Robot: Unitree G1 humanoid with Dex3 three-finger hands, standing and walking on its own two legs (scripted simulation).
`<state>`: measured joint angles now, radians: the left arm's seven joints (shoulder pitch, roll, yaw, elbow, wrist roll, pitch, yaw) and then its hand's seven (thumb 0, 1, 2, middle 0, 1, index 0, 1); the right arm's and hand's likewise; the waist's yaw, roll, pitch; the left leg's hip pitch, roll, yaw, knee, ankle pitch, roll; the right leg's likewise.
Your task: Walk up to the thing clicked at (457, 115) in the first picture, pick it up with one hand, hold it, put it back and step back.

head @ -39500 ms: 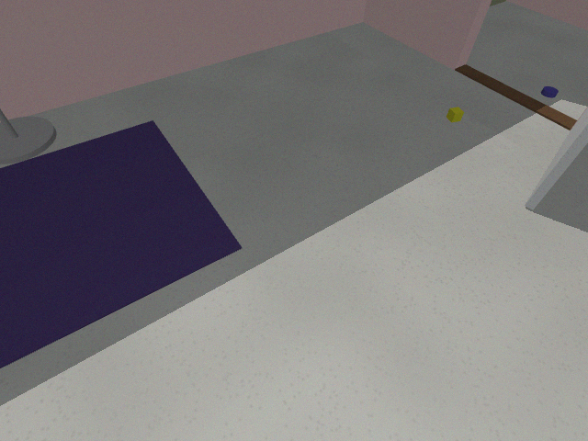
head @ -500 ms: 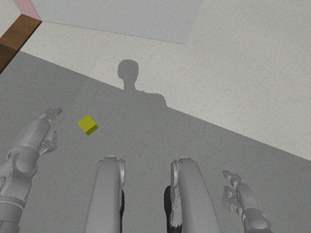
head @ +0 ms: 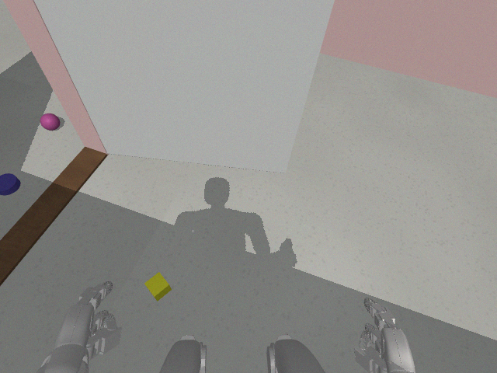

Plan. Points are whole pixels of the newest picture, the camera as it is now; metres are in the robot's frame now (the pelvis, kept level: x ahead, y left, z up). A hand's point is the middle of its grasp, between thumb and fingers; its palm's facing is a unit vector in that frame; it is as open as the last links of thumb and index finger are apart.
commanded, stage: home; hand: left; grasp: from above
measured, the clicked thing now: (158, 286) +0.44 +0.26 -0.64
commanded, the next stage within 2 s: none
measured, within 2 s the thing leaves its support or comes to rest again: neither
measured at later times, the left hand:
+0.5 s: hand (108, 351) +0.17 +0.18 -0.01, palm faces +0.08 -0.98 -0.20, open 7.4 cm
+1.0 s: hand (105, 349) +0.18 +0.18 +0.00, palm faces +0.06 -0.98 -0.20, open 7.4 cm
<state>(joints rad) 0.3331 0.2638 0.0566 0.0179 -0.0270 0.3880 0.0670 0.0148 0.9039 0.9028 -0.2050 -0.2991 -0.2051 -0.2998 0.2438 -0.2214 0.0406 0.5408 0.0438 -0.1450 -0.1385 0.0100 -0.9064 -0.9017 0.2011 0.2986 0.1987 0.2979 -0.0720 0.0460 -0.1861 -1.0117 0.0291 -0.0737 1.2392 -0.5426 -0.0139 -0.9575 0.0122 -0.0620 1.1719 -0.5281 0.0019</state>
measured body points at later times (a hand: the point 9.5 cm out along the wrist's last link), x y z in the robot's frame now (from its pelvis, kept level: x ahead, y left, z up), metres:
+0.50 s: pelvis +0.02 +0.00 +0.04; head +0.04 +0.00 +0.49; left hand +0.17 +0.23 +0.01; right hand +0.20 -0.24 -0.01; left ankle +0.03 +0.12 -0.64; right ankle +0.02 -0.13 -0.64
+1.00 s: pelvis +0.02 +0.00 +0.04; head +0.03 +0.01 +0.49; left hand +0.17 +0.24 +0.01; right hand +0.18 -0.24 -0.02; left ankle +0.03 +0.12 -0.64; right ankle +0.02 -0.13 -0.64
